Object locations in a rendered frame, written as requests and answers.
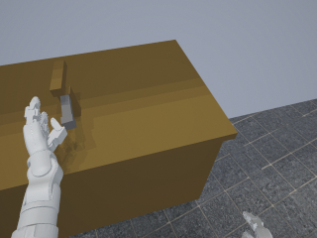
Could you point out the robot left forearm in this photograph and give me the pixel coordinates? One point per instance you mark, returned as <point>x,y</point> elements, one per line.
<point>40,207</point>

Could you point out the tap lever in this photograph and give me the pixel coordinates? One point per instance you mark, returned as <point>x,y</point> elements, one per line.
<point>67,120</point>

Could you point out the right robot hand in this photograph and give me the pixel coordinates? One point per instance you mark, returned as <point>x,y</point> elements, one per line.
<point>257,225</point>

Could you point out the left robot hand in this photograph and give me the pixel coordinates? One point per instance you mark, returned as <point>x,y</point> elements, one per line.
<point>37,133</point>

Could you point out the counter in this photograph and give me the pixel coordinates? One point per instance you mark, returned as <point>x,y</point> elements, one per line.
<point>148,132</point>

